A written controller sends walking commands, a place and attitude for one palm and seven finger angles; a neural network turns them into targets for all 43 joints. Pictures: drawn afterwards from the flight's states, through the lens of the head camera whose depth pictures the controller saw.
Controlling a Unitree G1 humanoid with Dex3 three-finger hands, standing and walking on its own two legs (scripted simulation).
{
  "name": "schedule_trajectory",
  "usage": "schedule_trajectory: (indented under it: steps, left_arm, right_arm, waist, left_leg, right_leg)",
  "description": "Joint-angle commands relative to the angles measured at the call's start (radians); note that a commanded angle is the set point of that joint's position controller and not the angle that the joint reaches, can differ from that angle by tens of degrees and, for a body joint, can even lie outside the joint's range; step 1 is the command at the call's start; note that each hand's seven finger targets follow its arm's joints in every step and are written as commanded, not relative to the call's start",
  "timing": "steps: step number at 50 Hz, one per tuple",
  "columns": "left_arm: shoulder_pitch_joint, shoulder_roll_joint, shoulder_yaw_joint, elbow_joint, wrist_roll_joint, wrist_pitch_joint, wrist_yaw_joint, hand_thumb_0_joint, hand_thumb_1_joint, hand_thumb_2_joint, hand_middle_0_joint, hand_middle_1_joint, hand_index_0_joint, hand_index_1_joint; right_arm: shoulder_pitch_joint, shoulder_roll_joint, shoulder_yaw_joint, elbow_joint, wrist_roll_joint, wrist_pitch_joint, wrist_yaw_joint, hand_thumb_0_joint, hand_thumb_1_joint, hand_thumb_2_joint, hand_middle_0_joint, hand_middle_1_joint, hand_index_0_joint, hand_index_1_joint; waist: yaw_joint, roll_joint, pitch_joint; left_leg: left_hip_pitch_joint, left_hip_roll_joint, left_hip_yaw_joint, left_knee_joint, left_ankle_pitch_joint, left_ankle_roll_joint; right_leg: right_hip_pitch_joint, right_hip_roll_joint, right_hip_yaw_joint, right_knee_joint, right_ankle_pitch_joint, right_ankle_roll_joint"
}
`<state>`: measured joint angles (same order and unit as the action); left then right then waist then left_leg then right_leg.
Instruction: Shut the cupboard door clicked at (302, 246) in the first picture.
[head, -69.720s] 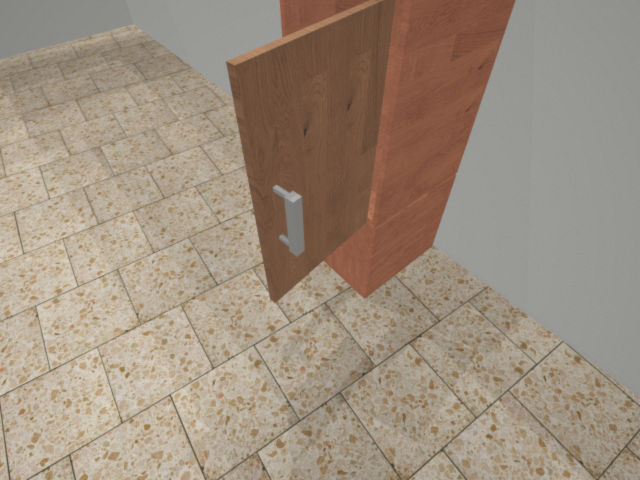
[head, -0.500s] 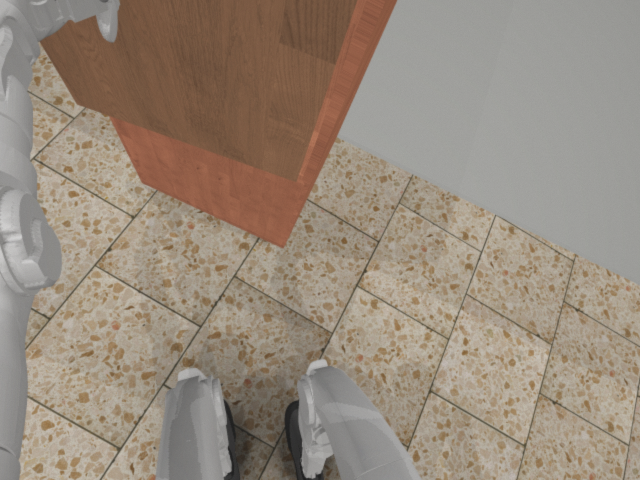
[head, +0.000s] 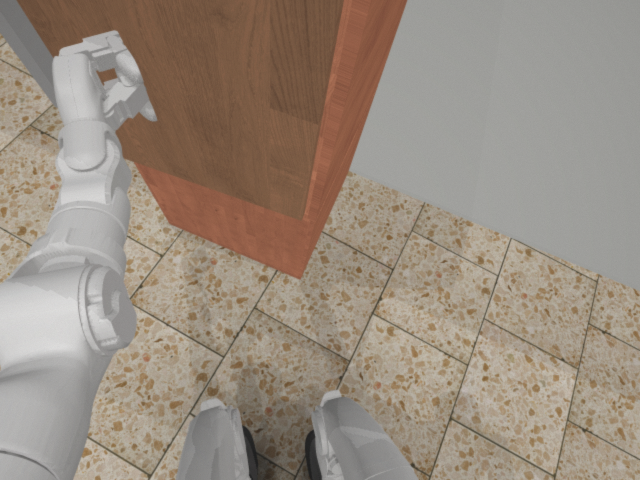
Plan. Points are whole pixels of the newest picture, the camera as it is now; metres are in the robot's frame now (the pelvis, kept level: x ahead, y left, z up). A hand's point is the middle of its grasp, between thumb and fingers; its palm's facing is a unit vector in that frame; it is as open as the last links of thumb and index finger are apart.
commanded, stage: pull the fist back off the door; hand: left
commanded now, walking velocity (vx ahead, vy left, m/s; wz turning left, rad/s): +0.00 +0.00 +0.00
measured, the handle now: (46, 45) +0.65 +0.23 +0.06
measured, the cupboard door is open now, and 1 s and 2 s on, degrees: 4 4 4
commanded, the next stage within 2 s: draw the hand back to the body in 0.38 s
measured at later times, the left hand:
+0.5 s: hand (155, 143) +0.50 +0.11 +0.06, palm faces +0.09 -1.00 -0.03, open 3.1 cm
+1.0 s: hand (31, 215) +0.37 +0.17 +0.15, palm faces +0.09 -1.00 -0.03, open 3.1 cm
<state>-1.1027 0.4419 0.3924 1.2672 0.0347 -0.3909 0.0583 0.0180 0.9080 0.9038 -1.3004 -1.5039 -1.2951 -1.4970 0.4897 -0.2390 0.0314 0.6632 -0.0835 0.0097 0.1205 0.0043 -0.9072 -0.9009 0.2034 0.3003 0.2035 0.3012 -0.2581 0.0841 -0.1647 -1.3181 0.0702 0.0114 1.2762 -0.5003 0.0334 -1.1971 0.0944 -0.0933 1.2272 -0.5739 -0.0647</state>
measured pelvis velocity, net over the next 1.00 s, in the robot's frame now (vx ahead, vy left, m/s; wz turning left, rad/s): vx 0.02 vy -0.01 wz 0.05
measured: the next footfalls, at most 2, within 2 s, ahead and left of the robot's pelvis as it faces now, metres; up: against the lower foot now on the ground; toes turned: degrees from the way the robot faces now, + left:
none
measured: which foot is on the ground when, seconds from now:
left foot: down 0.00-1.00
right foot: down 0.00-1.00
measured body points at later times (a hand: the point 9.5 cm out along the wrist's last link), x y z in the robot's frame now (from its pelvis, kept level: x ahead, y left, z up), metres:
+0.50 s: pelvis +0.00 -0.01 +0.01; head +0.13 +0.01 +0.44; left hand +0.49 +0.16 +0.07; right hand +0.07 -0.27 -0.11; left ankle +0.04 +0.10 -0.62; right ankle -0.01 -0.09 -0.62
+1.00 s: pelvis +0.02 -0.01 +0.08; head +0.06 -0.01 +0.53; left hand +0.36 +0.23 +0.16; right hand +0.12 -0.27 -0.03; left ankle +0.04 +0.10 -0.62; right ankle -0.01 -0.09 -0.62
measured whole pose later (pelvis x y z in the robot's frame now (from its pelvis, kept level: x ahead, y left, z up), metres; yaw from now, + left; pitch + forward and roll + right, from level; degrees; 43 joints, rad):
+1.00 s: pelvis +0.02 -0.01 +0.08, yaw +3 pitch +12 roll -1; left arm -0.25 0.23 0.16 0.54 -0.20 -0.37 -0.09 0.02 0.90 0.90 -1.29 -1.49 -1.28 -1.48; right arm 0.32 -0.28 -0.01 0.59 0.05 0.03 0.00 0.01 -0.91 -0.90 0.20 0.30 0.20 0.30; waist -0.06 0.04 -0.15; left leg -0.71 0.03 0.04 0.88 -0.39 0.02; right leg -0.61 0.07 -0.05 0.86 -0.47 -0.06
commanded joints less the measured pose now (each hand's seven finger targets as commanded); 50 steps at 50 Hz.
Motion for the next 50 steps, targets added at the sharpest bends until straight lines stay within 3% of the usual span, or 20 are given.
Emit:
schedule_trajectory:
  steps: [1, 6, 8, 10, 12, 18, 20, 21, 22, 24, 25, 27, 28, 29, 33, 34, 36, 42, 46, 50]
  left_arm:
    - [-0.300, 0.119, -0.031, -0.299, -0.033, -0.121, -0.020, 0.000, 0.900, 0.900, -1.300, -1.500, -1.300, -1.500]
    - [-0.255, -0.006, -0.115, -0.354, -0.066, -0.162, -0.020, 0.000, 0.900, 0.900, -1.300, -1.500, -1.300, -1.500]
    - [-0.249, -0.004, -0.115, -0.362, -0.069, -0.180, -0.013, 0.000, 0.900, 0.900, -1.300, -1.500, -1.300, -1.500]
    - [-0.286, -0.038, -0.148, -0.405, -0.069, -0.209, -0.008, 0.000, 0.900, 0.900, -1.300, -1.500, -1.300, -1.500]
    - [-0.249, -0.079, -0.180, -0.409, -0.068, -0.229, -0.001, 0.000, 0.900, 0.900, -1.300, -1.500, -1.300, -1.500]
    - [-0.220, -0.064, -0.161, -0.325, -0.055, -0.230, 0.031, 0.000, 0.900, 0.900, -1.300, -1.500, -1.300, -1.500]
    - [-0.244, -0.047, -0.152, -0.299, -0.045, -0.233, 0.040, 0.000, 0.900, 0.900, -1.300, -1.500, -1.300, -1.500]
    - [-0.248, -0.074, -0.172, -0.273, -0.046, -0.225, 0.040, 0.000, 0.900, 0.900, -1.300, -1.500, -1.300, -1.500]
    - [-0.263, -0.029, -0.138, -0.266, -0.046, -0.226, 0.043, 0.000, 0.900, 0.900, -1.300, -1.500, -1.300, -1.500]
    - [-0.266, -0.016, -0.126, -0.272, -0.048, -0.233, 0.041, 0.000, 0.900, 0.900, -1.300, -1.500, -1.300, -1.500]
    - [-0.263, -0.031, -0.138, -0.276, -0.050, -0.237, 0.036, 0.000, 0.900, 0.900, -1.300, -1.500, -1.300, -1.500]
    - [-0.150, 0.037, -0.074, -0.361, -0.061, -0.242, 0.022, 0.000, 0.900, 0.900, -1.300, -1.500, -1.300, -1.500]
    - [-0.100, 0.009, -0.099, -0.411, -0.071, -0.236, 0.006, 0.000, 0.900, 0.900, -1.300, -1.500, -1.300, -1.500]
    - [-0.050, 0.000, -0.103, -0.434, -0.082, -0.224, -0.008, 0.000, 0.900, 0.900, -1.300, -1.500, -1.300, -1.500]
    - [0.091, 0.002, -0.109, -0.566, -0.133, -0.133, -0.043, 0.000, 0.900, 0.900, -1.300, -1.500, -1.300, -1.500]
    - [0.123, 0.005, -0.104, -0.628, -0.153, -0.127, -0.047, 0.000, 0.900, 0.900, -1.300, -1.500, -1.300, -1.500]
    - [0.189, -0.010, -0.124, -0.727, -0.178, -0.119, -0.060, 0.000, 0.900, 0.900, -1.300, -1.500, -1.300, -1.500]
    - [0.405, -0.069, -0.200, -0.808, -0.209, -0.096, -0.113, 0.000, 0.900, 0.900, -1.300, -1.500, -1.300, -1.500]
    - [0.544, -0.038, -0.180, -0.917, -0.244, -0.058, -0.149, 0.000, 0.900, 0.900, -1.273, -1.470, -1.273, -1.470]
    - [0.664, -0.034, -0.176, -1.061, -0.274, -0.025, -0.172, 0.000, 0.900, 0.900, -1.163, -1.350, -1.163, -1.350]
  right_arm:
    - [0.169, -0.183, -0.088, -0.055, 0.013, 0.006, -0.008, 0.000, -0.900, -0.900, 0.200, 0.300, 0.200, 0.300]
    - [0.129, -0.180, -0.107, -0.047, 0.025, 0.020, -0.011, 0.000, -0.900, -0.900, 0.200, 0.300, 0.200, 0.300]
    - [0.112, -0.182, -0.111, -0.042, 0.027, 0.025, -0.017, 0.000, -0.900, -0.900, 0.200, 0.300, 0.200, 0.300]
    - [0.094, -0.179, -0.114, -0.036, 0.026, 0.024, -0.021, 0.000, -0.900, -0.900, 0.200, 0.300, 0.200, 0.300]
    - [0.070, -0.175, -0.116, -0.040, 0.027, 0.026, -0.022, 0.000, -0.900, -0.900, 0.200, 0.300, 0.200, 0.300]
    - [0.022, -0.177, -0.111, -0.043, 0.029, 0.041, -0.031, 0.000, -0.900, -0.900, 0.200, 0.300, 0.200, 0.300]
    - [0.011, -0.176, -0.108, -0.044, 0.029, 0.043, -0.037, 0.000, -0.900, -0.900, 0.200, 0.300, 0.200, 0.300]
    - [0.004, -0.175, -0.105, -0.045, 0.029, 0.042, -0.036, 0.000, -0.900, -0.900, 0.200, 0.300, 0.200, 0.300]
    - [0.002, -0.177, -0.103, -0.046, 0.028, 0.042, -0.039, 0.000, -0.900, -0.900, 0.200, 0.300, 0.200, 0.300]
    - [0.000, -0.177, -0.101, -0.056, 0.026, 0.039, -0.043, 0.000, -0.900, -0.900, 0.200, 0.300, 0.200, 0.300]
    - [-0.008, -0.172, -0.098, -0.059, 0.027, 0.037, -0.041, 0.000, -0.900, -0.900, 0.200, 0.300, 0.200, 0.300]
    - [-0.013, -0.175, -0.103, -0.092, 0.034, 0.041, -0.041, 0.000, -0.900, -0.900, 0.200, 0.300, 0.200, 0.300]
    - [-0.022, -0.167, -0.100, -0.110, 0.041, 0.044, -0.038, 0.000, -0.900, -0.900, 0.200, 0.300, 0.200, 0.300]
    - [-0.017, -0.166, -0.101, -0.121, 0.048, 0.046, -0.038, 0.000, -0.900, -0.900, 0.200, 0.300, 0.200, 0.300]
    - [-0.030, -0.157, -0.096, -0.159, 0.084, 0.061, -0.063, 0.000, -0.900, -0.900, 0.200, 0.300, 0.200, 0.300]
    - [-0.033, -0.155, -0.095, -0.171, 0.091, 0.055, -0.073, 0.000, -0.900, -0.900, 0.200, 0.300, 0.200, 0.300]
    - [-0.055, -0.146, -0.089, -0.177, 0.104, 0.041, -0.087, 0.000, -0.900, -0.900, 0.200, 0.300, 0.200, 0.300]
    - [-0.107, -0.145, -0.084, -0.166, 0.125, 0.001, -0.107, 0.000, -0.900, -0.900, 0.200, 0.300, 0.200, 0.300]
    - [-0.164, -0.145, -0.082, -0.196, 0.137, -0.015, -0.118, 0.000, -0.900, -0.900, 0.200, 0.300, 0.200, 0.300]
    - [-0.225, -0.140, -0.075, -0.227, 0.147, -0.038, -0.128, 0.000, -0.900, -0.900, 0.200, 0.300, 0.200, 0.300]
  waist:
    - [0.041, 0.064, -0.564]
    - [0.031, 0.049, -0.520]
    - [0.036, 0.038, -0.513]
    - [0.033, 0.085, -0.526]
    - [0.042, 0.073, -0.536]
    - [0.048, 0.017, -0.487]
    - [0.042, 0.019, -0.482]
    - [0.030, -0.005, -0.461]
    - [0.034, -0.018, -0.454]
    - [0.038, -0.014, -0.482]
    - [0.045, 0.003, -0.507]
    - [0.114, 0.021, -0.606]
    - [0.133, 0.048, -0.626]
    - [0.137, 0.021, -0.636]
    - [0.147, -0.116, -0.506]
    - [0.156, -0.131, -0.512]
    - [0.165, -0.128, -0.468]
    - [0.173, -0.090, -0.271]
    - [0.214, -0.055, -0.259]
    - [0.232, -0.057, -0.223]
  left_leg:
    - [0.465, -0.051, -0.057, -0.087, 0.425, 0.009]
    - [0.551, -0.057, -0.058, -0.107, 0.421, 0.006]
    - [0.558, -0.059, -0.057, -0.110, 0.404, 0.005]
    - [0.626, -0.058, -0.064, -0.109, 0.435, 0.002]
    - [0.655, -0.059, -0.070, -0.113, 0.442, -0.001]
    - [0.601, -0.064, -0.065, -0.113, 0.386, 0.001]
    - [0.586, -0.064, -0.066, -0.108, 0.381, 0.002]
    - [0.558, -0.067, -0.065, -0.106, 0.347, 0.004]
    - [0.525, -0.067, -0.061, -0.102, 0.325, 0.006]
    - [0.518, -0.068, -0.058, -0.101, 0.331, 0.008]
    - [0.515, -0.071, -0.054, -0.094, 0.335, 0.007]
    - [0.576, -0.071, -0.047, -0.125, 0.382, 0.000]
    - [0.610, -0.073, -0.040, -0.146, 0.398, -0.002]
    - [0.640, -0.070, -0.042, -0.162, 0.420, -0.001]
    - [0.583, -0.077, -0.012, -0.245, 0.330, 0.013]
    - [0.592, -0.079, -0.009, -0.266, 0.328, 0.015]
    - [0.607, -0.082, 0.001, -0.300, 0.307, 0.016]
    - [0.734, -0.076, -0.003, -0.403, 0.267, 0.016]
    - [0.816, -0.078, 0.000, -0.459, 0.305, 0.015]
    - [0.902, -0.075, -0.006, -0.503, 0.366, 0.017]
  right_leg:
    - [0.342, -0.028, 0.109, -0.163, 0.573, 0.048]
    - [0.288, -0.030, 0.099, -0.186, 0.543, 0.054]
    - [0.288, -0.032, 0.103, -0.191, 0.523, 0.053]
    - [0.248, -0.034, 0.096, -0.184, 0.525, 0.050]
    - [0.237, -0.032, 0.089, -0.181, 0.510, 0.047]
    - [0.236, -0.037, 0.096, -0.183, 0.471, 0.052]
    - [0.222, -0.040, 0.099, -0.174, 0.467, 0.053]
    - [0.216, -0.039, 0.099, -0.180, 0.439, 0.055]
    - [0.235, -0.041, 0.109, -0.183, 0.430, 0.058]
    - [0.252, -0.042, 0.118, -0.174, 0.447, 0.057]
    - [0.263, -0.044, 0.123, -0.172, 0.458, 0.059]
    - [0.360, -0.043, 0.125, -0.173, 0.506, 0.053]
    - [0.396, -0.042, 0.123, -0.184, 0.526, 0.051]
    - [0.417, -0.039, 0.119, -0.191, 0.549, 0.052]
    - [0.572, -0.045, 0.152, -0.311, 0.564, 0.077]
    - [0.620, -0.049, 0.162, -0.328, 0.581, 0.081]
    - [0.671, -0.057, 0.177, -0.373, 0.600, 0.092]
    - [0.623, -0.056, 0.148, -0.473, 0.461, 0.084]
    - [0.690, -0.064, 0.141, -0.508, 0.484, 0.079]
    - [0.714, -0.057, 0.109, -0.519, 0.542, 0.072]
